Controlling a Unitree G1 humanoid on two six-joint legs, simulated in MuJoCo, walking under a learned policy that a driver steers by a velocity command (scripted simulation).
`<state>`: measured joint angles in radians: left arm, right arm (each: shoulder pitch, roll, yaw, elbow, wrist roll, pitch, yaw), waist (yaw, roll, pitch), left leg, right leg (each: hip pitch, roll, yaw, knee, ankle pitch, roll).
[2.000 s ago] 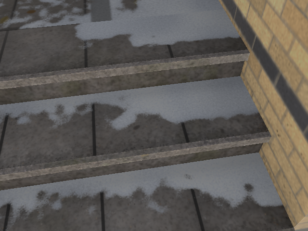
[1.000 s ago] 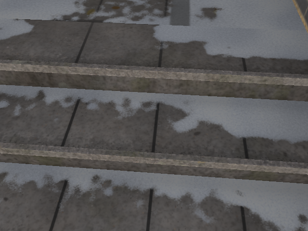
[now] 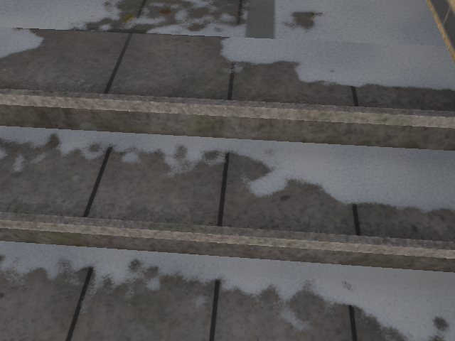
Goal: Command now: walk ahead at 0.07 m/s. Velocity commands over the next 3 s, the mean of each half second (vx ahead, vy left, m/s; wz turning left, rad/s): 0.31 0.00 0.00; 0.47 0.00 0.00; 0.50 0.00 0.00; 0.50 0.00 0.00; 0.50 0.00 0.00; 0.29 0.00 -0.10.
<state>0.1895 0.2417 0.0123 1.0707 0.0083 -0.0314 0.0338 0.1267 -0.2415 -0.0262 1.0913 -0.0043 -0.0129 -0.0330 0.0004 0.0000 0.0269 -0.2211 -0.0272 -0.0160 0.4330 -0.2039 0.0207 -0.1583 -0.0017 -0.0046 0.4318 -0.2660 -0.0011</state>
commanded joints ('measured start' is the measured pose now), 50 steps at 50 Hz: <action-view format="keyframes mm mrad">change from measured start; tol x64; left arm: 1 32 41 -13 -15 25 3 0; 50 117 -100 -37 -75 101 -41 -76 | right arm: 1 43 -45 14 0 -23 -5 0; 50 197 69 46 -240 -39 -46 131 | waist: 1 -12 3 -64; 50 -59 -11 -19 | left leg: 1 97 109 -110 -142 15 20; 35 -52 247 -62 -387 74 131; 40 301 257 16 88 1832 93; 42 -131 -93 -159 804 -10 36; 50 -814 -20 -242 1576 235 306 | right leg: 1 -32 -89 99 -153 12 -24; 15 52 -259 327 -84 130 -222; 31 -1518 -105 55 1875 -391 -6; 39 -139 58 -191 873 -76 -91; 42 274 -310 765 105 328 -320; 50 -343 -207 292 -90 -88 -228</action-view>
